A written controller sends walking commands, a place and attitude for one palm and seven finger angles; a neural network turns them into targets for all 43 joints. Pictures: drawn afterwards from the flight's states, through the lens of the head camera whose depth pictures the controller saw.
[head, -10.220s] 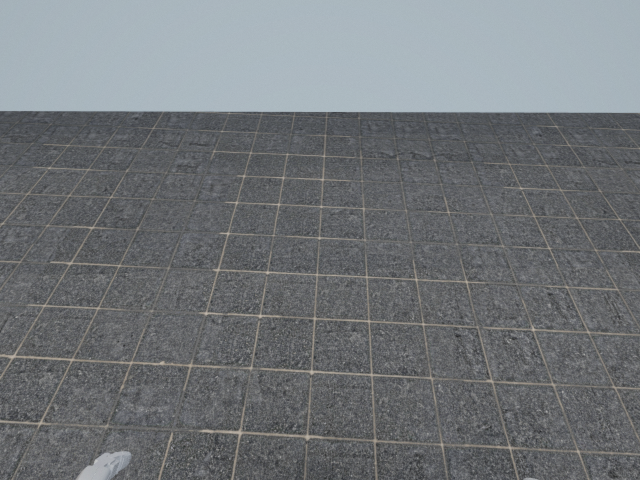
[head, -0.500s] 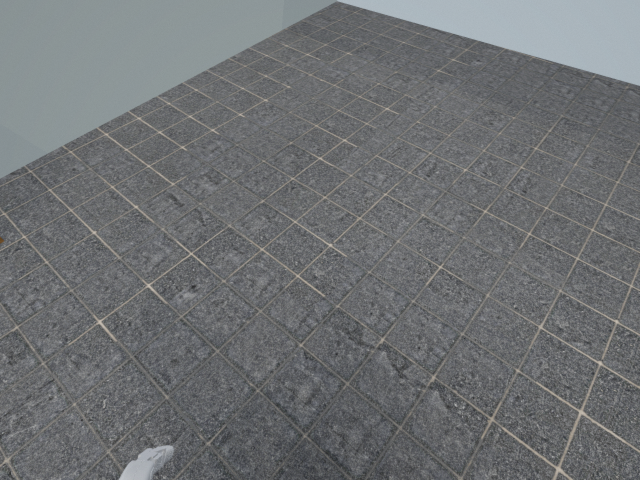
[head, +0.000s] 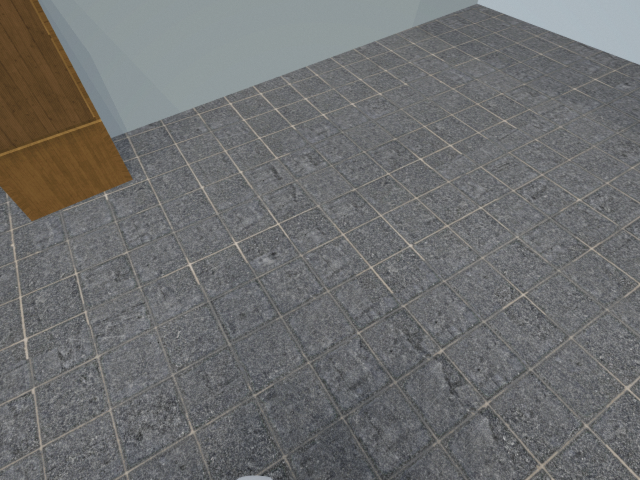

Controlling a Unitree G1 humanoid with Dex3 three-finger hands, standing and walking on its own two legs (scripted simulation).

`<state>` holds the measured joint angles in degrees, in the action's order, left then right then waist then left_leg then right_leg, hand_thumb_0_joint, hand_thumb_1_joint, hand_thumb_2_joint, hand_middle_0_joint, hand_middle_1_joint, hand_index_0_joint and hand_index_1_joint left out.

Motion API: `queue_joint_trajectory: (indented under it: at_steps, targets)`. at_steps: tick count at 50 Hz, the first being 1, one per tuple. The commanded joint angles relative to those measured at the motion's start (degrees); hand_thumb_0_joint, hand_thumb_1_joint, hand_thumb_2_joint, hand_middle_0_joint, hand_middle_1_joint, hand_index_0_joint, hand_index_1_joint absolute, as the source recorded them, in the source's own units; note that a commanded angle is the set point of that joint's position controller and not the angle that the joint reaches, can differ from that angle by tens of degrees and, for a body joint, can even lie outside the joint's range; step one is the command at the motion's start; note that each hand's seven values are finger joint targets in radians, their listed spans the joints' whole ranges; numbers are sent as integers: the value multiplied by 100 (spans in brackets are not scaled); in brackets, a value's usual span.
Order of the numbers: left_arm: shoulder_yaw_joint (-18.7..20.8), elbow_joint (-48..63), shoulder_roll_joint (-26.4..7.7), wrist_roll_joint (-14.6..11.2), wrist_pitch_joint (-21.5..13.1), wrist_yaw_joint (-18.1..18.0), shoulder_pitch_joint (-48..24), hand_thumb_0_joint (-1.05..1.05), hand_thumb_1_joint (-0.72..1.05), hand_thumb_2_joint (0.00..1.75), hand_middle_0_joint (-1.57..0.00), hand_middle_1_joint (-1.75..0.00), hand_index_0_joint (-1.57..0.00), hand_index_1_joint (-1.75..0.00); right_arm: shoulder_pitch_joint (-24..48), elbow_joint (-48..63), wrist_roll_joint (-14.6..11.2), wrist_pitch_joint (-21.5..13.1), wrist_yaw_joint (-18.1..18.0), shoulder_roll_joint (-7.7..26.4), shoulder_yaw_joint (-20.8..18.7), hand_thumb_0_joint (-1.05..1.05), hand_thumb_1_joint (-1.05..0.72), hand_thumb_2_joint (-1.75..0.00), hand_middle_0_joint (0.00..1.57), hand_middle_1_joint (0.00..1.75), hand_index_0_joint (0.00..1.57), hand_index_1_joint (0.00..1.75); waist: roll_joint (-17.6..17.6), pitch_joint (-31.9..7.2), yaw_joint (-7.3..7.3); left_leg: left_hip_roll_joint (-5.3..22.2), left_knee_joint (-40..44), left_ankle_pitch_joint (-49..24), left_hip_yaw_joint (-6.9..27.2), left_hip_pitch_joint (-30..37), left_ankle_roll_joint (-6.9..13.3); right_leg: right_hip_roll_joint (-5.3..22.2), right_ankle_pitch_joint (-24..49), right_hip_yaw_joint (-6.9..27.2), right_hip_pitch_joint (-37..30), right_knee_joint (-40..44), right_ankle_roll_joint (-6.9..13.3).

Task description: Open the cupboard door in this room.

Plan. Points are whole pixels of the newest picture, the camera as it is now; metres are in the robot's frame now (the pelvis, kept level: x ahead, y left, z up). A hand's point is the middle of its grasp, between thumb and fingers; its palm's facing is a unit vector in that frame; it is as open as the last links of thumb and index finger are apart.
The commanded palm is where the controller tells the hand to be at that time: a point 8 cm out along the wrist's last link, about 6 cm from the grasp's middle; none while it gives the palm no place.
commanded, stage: turn or walk to find it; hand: left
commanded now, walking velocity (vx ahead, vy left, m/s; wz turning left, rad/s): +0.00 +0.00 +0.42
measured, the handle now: out of the picture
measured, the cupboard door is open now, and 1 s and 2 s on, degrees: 0 0 0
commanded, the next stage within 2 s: stand and wait in 0.30 s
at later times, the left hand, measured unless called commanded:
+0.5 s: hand out of the picture +0.03 +0.24 -0.16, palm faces +0.18 -0.95 -0.26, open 7.4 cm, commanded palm none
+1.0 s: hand out of the picture -0.08 +0.18 -0.18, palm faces +0.32 -0.92 -0.22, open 7.4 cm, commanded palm none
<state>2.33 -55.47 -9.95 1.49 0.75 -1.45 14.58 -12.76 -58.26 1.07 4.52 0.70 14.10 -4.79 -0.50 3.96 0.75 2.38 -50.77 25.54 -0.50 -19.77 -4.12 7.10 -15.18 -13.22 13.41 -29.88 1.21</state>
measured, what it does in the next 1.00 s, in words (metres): steps on the spot: left foot, then right foot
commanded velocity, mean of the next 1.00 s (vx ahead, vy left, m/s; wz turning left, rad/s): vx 0.00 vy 0.00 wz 0.16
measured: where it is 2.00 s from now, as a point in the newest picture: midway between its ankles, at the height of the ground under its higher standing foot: outside the picture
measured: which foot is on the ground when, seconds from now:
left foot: up 0.00-0.08, down 0.10-0.58, up 0.60-0.98, down 1.00-1.00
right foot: down 0.00-0.10, up 0.12-0.54, down 0.56-1.00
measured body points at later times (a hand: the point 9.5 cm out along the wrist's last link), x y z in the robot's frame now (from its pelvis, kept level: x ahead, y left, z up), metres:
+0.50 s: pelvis -0.02 +0.03 +0.00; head +0.00 +0.03 +0.45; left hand +0.02 +0.29 -0.14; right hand +0.08 -0.20 -0.15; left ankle -0.03 +0.14 -0.74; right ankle -0.01 -0.10 -0.71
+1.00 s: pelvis -0.04 +0.00 -0.01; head -0.03 +0.00 +0.44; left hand -0.09 +0.23 -0.16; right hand +0.03 -0.23 -0.17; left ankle -0.10 +0.13 -0.74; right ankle +0.00 -0.09 -0.74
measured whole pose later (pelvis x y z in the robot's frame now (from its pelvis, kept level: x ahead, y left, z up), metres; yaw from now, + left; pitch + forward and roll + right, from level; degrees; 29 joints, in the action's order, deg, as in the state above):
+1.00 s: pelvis -0.04 +0.00 -0.01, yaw +15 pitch -2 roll +0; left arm 1.7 -62.0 -8.9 0.6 0.3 -1.8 14.9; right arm -14.4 -63.3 0.7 1.3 -1.0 11.2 -2.8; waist -1.4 2.7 1.0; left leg 3.0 -28.9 17.0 -1.6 -9.7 -2.0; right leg 2.3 -15.5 -9.0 13.4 -30.6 1.7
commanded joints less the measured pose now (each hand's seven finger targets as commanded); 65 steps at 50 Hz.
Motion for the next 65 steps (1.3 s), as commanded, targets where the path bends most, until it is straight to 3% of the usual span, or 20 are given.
queue_joint_trajectory:
  at_steps: [1,3,4,5,6,11,16,21,26,28,29,30,31,37,44,47,49,51,53,65]
  targets:
    - [340,230,-1384,38,-69,-41,217,0,90,90,-20,-30,-20,-30,132,523,-84,-259,-40,168,63,0,-90,-90,20,30,20,30,1213,-600,96,-115,1332,-77,-401,103,111,1424,2198,1114,-723,543,627]
    - [330,240,-1306,-43,-19,-23,64,0,90,90,-20,-30,-20,-30,-260,423,-75,-331,-37,318,42,0,-90,-90,20,30,20,30,760,-779,-189,-82,2657,-1392,-369,1198,210,1169,1640,672,-106,-135,166]
    - [279,311,-1067,-90,29,-8,80,0,90,90,-20,-30,-20,-30,-418,402,-49,-382,-38,687,-34,0,-90,-90,20,30,20,30,-365,-849,-283,636,3150,-1843,597,1843,445,684,523,352,746,-1104,-181]
    - [176,548,-670,-94,67,21,-62,0,90,90,-20,-30,-20,-30,-541,444,-5,-387,-77,1207,-155,0,-90,-90,20,30,20,30,-1886,-636,-388,1930,3383,-3537,2183,1979,1061,10,-1939,284,2006,-2201,-574]
    - [157,586,-809,-51,137,1,-325,0,90,90,-20,-30,-20,-30,-583,393,6,-330,-97,1342,-161,0,-90,-90,20,30,20,30,-1303,-619,-466,2209,3328,-3587,2011,1504,1458,38,-2074,810,1778,-2830,-484]
    - [216,264,-845,-43,145,91,-200,0,90,90,-20,-30,-20,-30,306,601,1,-415,-206,835,23,0,-90,-90,20,30,20,30,-844,-189,-80,1101,3260,-3472,1116,1111,1197,-63,-773,1118,1792,-3431,-574]
    - [178,323,-802,-61,133,50,-294,0,90,90,-20,-30,-20,-30,-3,545,-18,-448,-208,812,1,0,-90,-90,20,30,20,30,-683,-448,-148,1085,3180,-3936,1242,1563,1306,-144,-701,1192,1767,-3119,-679]
    - [80,367,-623,-74,107,19,-573,0,90,90,-20,-30,-20,-30,-176,443,26,-443,-229,675,-1,0,-90,-90,20,30,20,30,-692,-460,-270,1132,3112,-3932,1476,1518,1432,-260,-1063,1179,1270,-2079,-599]
    - [21,71,-535,-109,-39,-10,-10,0,90,90,-20,-30,-20,-30,-65,276,3,-450,-228,581,33,0,-90,-90,20,30,20,30,-606,-682,15,832,2692,-3722,1375,1065,1144,-451,4,1012,-155,129,-464]
    - [39,-94,-881,-51,-154,-64,221,0,90,90,-20,-30,-20,-30,-206,198,-92,-480,-188,173,109,0,-90,-90,20,30,20,30,376,-806,46,241,2025,-2068,809,178,582,343,1034,1807,-1270,1010,-252]
    - [71,-100,-1165,-39,-189,-80,176,0,90,90,-20,-30,-20,-30,-169,263,-111,-458,-168,-95,181,0,-90,-90,20,30,20,30,1290,-547,12,-254,1730,-519,366,-308,345,1173,1556,2680,-1122,1191,182]
    - [65,-37,-1267,-36,-171,-56,104,0,90,90,-20,-30,-20,-30,-79,294,-74,-396,-176,16,153,0,-90,-90,20,30,20,30,1267,-343,62,-299,1201,367,352,-133,331,1555,1379,2820,-455,1421,621]
    - [130,0,-1214,-56,-183,-59,-30,0,90,90,-20,-30,-20,-30,-77,237,-21,-274,-187,126,100,0,-90,-90,20,30,20,30,1655,-163,70,-192,631,498,497,-154,345,1471,852,2886,-44,1640,794]
    - [120,33,-788,-64,-180,-74,-193,0,90,90,-20,-30,-20,-30,-441,-160,-28,-187,-127,17,36,0,-90,-90,20,30,20,30,689,-15,-103,-67,-806,-218,291,-448,195,937,1418,1672,-156,1380,637]
    - [143,-283,-885,5,-165,-64,242,0,90,90,-20,-30,-20,-30,-137,-125,-53,-294,-154,-155,150,0,-90,-90,20,30,20,30,1031,-261,175,24,968,48,-96,26,160,968,1878,1821,-588,1176,810]
    - [113,-391,-853,-50,-147,-70,126,0,90,90,-20,-30,-20,-30,-498,-313,-59,-370,-199,-201,219,0,-90,-90,20,30,20,30,935,-467,-19,-6,2275,-833,-208,874,192,756,1770,1643,-390,868,574]
    - [48,-438,-604,-127,-105,-60,103,0,90,90,-20,-30,-20,-30,-721,-480,-69,-488,-212,-3,213,0,-90,-90,20,30,20,30,40,-571,-99,356,3086,-1924,199,1738,330,275,1045,1304,192,336,125]
    - [-41,-484,-301,-126,-50,-49,255,0,90,90,-20,-30,-20,-30,-348,-366,-22,-517,-266,326,206,0,-90,-90,20,30,20,30,-750,-257,99,1161,3312,-2174,835,1020,742,-124,165,932,56,340,-191]
    - [-94,-678,-289,-88,-28,-35,232,0,90,90,-20,-30,-20,-30,-145,-424,-31,-544,-297,186,263,0,-90,-90,20,30,20,30,-921,-117,87,899,3407,-2162,585,834,659,-85,548,877,-249,462,-248]
    - [41,-660,-496,-32,17,-29,362,0,90,90,-20,-30,-20,-30,-68,-88,-23,-367,-218,320,167,0,-90,-90,20,30,20,30,-255,328,43,619,3362,-615,872,-105,708,32,-226,794,-23,385,-295]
